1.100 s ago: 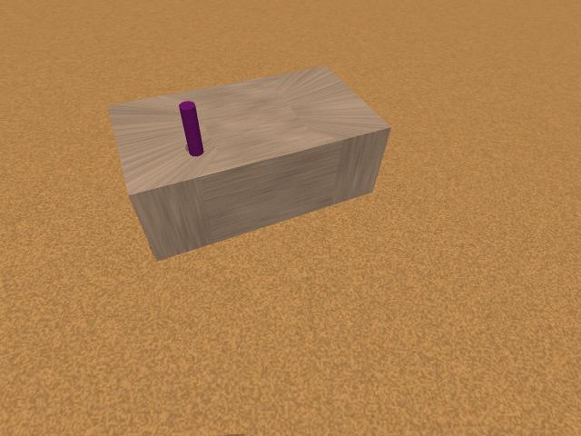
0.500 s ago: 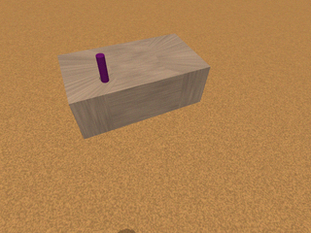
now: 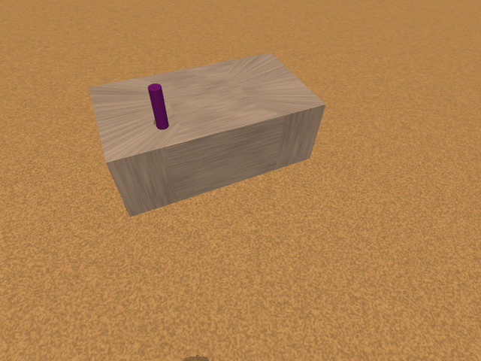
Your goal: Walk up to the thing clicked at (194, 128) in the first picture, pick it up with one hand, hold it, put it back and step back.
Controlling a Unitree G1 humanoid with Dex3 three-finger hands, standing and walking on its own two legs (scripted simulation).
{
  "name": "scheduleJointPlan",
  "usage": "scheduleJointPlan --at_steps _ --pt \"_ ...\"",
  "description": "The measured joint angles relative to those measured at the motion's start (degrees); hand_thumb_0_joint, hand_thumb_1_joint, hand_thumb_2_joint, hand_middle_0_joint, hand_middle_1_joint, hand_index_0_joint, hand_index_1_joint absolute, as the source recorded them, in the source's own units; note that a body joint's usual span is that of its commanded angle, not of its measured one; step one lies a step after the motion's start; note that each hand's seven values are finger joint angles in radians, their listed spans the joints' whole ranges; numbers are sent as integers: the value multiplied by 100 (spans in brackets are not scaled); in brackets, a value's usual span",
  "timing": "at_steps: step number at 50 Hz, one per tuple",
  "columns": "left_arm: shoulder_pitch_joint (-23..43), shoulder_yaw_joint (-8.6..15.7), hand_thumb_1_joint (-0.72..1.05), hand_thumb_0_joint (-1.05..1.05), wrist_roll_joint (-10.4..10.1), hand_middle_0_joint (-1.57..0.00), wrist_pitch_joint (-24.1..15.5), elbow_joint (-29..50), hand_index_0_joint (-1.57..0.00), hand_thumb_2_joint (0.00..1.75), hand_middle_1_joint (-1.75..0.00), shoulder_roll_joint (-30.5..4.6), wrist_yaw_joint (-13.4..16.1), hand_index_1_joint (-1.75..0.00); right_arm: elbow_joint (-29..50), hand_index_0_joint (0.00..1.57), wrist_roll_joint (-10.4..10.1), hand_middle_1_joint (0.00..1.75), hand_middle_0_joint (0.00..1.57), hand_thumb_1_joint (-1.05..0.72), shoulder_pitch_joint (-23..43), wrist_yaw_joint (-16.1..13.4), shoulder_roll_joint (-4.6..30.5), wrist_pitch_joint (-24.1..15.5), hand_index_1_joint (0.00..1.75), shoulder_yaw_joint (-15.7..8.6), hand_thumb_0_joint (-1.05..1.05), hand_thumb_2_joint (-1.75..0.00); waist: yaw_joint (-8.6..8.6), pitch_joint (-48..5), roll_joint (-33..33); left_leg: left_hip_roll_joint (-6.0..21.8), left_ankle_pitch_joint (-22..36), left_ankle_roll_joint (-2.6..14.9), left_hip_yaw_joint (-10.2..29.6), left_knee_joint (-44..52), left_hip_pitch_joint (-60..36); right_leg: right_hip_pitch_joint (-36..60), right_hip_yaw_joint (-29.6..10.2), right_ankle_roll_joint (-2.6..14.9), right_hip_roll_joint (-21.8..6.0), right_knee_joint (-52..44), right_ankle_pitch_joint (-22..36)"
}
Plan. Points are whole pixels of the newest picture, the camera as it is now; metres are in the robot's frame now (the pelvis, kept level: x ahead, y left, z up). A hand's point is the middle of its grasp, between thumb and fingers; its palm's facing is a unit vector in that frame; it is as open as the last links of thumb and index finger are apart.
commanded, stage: stand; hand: right
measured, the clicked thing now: (158, 107) +1.13 +0.32 -0.29
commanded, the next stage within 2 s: walk up in 0.02 s
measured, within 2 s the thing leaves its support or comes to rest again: neither
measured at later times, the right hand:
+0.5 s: hand (314, 334) +0.20 -0.15 -0.15, palm faces -0.18 +0.91 -0.38, open 7.4 cm
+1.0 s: hand (250, 218) +0.47 -0.04 -0.15, palm faces -0.42 +0.84 -0.34, open 7.4 cm
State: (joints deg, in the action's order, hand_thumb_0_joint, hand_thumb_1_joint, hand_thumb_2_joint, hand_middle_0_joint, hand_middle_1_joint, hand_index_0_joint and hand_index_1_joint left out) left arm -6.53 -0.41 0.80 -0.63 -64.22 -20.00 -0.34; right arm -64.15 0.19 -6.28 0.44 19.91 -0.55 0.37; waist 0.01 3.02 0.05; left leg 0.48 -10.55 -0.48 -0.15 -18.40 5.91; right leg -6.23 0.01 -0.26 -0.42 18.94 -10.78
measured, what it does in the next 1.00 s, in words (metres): walks ahead, turning left: left foot, then right foot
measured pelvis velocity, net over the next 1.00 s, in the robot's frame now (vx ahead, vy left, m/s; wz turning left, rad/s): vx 0.28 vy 0.18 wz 0.36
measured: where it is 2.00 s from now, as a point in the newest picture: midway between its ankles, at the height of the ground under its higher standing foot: (147, 280)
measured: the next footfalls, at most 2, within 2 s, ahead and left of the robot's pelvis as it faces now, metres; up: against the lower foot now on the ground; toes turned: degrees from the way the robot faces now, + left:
left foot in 0.34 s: +0.15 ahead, +0.25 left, +0.00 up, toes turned +15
right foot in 0.72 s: +0.35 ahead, +0.05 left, +0.00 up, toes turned +11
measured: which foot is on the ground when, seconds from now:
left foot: down 0.00-0.06, up 0.08-0.32, down 0.34-0.74, up 0.76-1.00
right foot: down 0.00-0.36, up 0.38-0.70, down 0.72-1.00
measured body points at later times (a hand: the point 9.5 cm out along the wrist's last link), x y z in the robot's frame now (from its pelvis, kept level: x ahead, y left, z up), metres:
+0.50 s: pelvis +0.10 +0.11 -0.02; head +0.11 +0.14 +0.42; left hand +0.10 +0.47 -0.14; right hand +0.21 -0.20 -0.12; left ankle +0.12 +0.24 -0.75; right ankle +0.08 -0.03 -0.69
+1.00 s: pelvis +0.28 +0.18 -0.01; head +0.30 +0.18 +0.43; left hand +0.17 +0.50 -0.11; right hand +0.49 -0.08 -0.13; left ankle +0.32 +0.35 -0.71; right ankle +0.31 +0.05 -0.75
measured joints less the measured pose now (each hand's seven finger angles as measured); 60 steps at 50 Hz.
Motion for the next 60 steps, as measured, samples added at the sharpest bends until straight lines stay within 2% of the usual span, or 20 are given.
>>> scheduleJointPlan --at_steps 2,5,9,12,16,17,19,22,24,30,34,36,37,39,42,48,52,55,57,60 --pt "-26 53 91 1 6 -20 -19 47 -20 90 -30 3 -32 -30 85 21 40 30 20 -90 -52 61 13 40 30 -65 0 -90 -25 -9 -23 -1 -149 56 54 -182 103 -30 49 25 6 62 -77" --pt "-213 274 90 1 96 -20 -211 345 -21 90 -30 -16 -72 -30 390 21 201 30 20 -90 -327 283 152 209 30 -262 0 -90 -21 -83 -119 -2 -1113 214 155 -1771 840 -94 268 94 -13 275 -260" --pt "-502 434 90 1 167 -21 -312 632 -21 90 -30 -146 -28 -30 676 21 283 30 20 -90 -585 526 388 315 30 -492 0 -90 44 -91 -209 247 -1125 85 128 -3126 1744 106 502 84 -132 195 -377" --pt "-672 514 90 1 205 -21 -324 747 -21 90 -30 -341 -51 -30 857 21 281 30 20 -90 -686 642 520 317 30 -630 0 -90 49 -9 -217 546 -989 -9 136 -2889 1995 298 655 -36 -270 251 -541" --pt "-800 590 90 1 220 -20 -297 843 -21 90 -30 -635 -106 -30 1005 21 227 30 20 -90 -781 709 611 242 30 -727 0 -90 59 42 -128 762 -516 25 1 -2022 1842 389 822 -227 -554 795 -1075" --pt "-831 595 90 1 222 -20 -276 854 -21 90 -30 -693 -115 -30 1035 21 211 30 20 -90 -813 703 636 202 30 -744 0 -90 50 22 -88 725 -381 21 -86 -1874 1734 352 840 -224 -670 1078 -1301" --pt "-859 611 90 1 204 -20 -201 857 -20 90 -30 -807 -100 -30 1092 21 198 30 20 -90 -786 638 597 99 30 -768 0 -90 49 78 192 445 -364 -24 -299 -2200 1714 19 609 19 -1039 2183 -1664" --pt "-740 518 91 1 103 -20 -78 805 -20 90 -30 -791 -95 -30 1254 21 85 30 20 -90 -869 551 456 -15 30 -688 0 -90 -116 100 239 241 -623 120 -277 -2305 1633 -904 114 231 -631 4147 -1878" --pt "-668 437 91 1 35 -20 -136 866 -20 90 -30 -756 -135 -30 1316 21 65 30 20 -90 -973 497 335 -29 30 -571 0 -90 -132 120 286 133 -572 204 -287 -1976 1370 -1398 139 267 -493 4514 -1607" --pt "-693 347 91 1 25 -20 -249 1110 -20 90 -30 -510 -301 -30 1473 21 75 30 20 -90 -1308 443 209 -104 30 -382 0 -90 -183 85 188 -107 -557 310 -205 -1246 682 -1987 319 135 -416 3085 -1144" --pt "-811 354 91 1 64 -20 -316 1202 -20 90 -30 -383 -339 -30 1562 21 57 30 21 -90 -1425 438 279 -98 30 -357 0 -90 -186 67 -14 -145 -883 256 -111 -1320 415 -1874 323 142 -333 2096 -555" --pt "-927 384 90 1 86 -20 -401 1270 -20 90 -30 -397 -324 -30 1614 21 46 30 21 -90 -1481 429 318 -65 30 -352 0 -90 -145 21 -112 -114 -1265 199 -37 -1736 426 -1578 375 173 -232 1606 -267" --pt "-956 418 90 1 112 -20 -453 1303 -21 90 -30 -395 -291 -30 1620 21 37 30 21 -90 -1484 409 339 -50 30 -358 0 -90 -106 16 -207 -61 -1458 264 50 -2186 561 -1535 441 183 -175 1655 -70" --pt "-986 426 90 1 113 -20 -511 1361 -21 90 -30 -354 -216 -30 1543 21 51 30 20 -90 -1387 344 358 22 30 -365 0 -90 -5 33 -354 -153 -1678 294 344 -3376 1014 -1469 580 184 -149 1913 -336" --pt "-1098 368 90 1 66 -20 -527 1401 -21 90 -30 -265 -180 -30 1464 21 51 30 20 -90 -1187 327 445 30 30 -368 1 -90 133 53 -494 -161 -1393 239 387 -4250 1630 -1094 686 188 -183 1670 -487" --pt "-1441 357 90 1 63 -20 -551 1448 -21 90 -30 -310 -174 -30 1584 21 69 30 20 -90 -888 439 559 -32 30 -457 0 -90 290 106 -448 184 -832 62 320 -3403 2293 -374 817 60 -334 996 -545" --pt "-1600 385 90 1 78 -20 -518 1479 -21 90 -30 -476 -172 -30 1654 21 69 30 20 -90 -693 527 553 -22 30 -491 0 -90 355 174 -268 389 -388 92 117 -2342 2243 -65 901 -96 -476 993 -836" --pt "-1681 381 90 1 65 -20 -434 1466 -21 90 -30 -593 -171 -30 1709 21 71 30 20 -90 -620 560 566 -92 30 -514 0 -90 348 139 -124 362 -77 182 -105 -1668 1878 23 936 -193 -664 1412 -1305" --pt "-1623 384 90 1 34 -20 -337 1415 -21 90 -30 -629 -139 -30 1753 21 107 30 20 -90 -543 502 539 -201 30 -544 0 -90 302 230 98 143 -2 171 -250 -1911 1806 -285 682 6 -933 2502 -1513" --pt "-1410 307 90 1 -9 -20 -200 1312 -20 90 -30 -571 -105 -30 1842 21 -22 30 20 -90 -577 406 447 -258 30 -501 0 -90 184 234 118 73 -363 245 -243 -2118 1681 -1134 115 241 -594 4321 -1575"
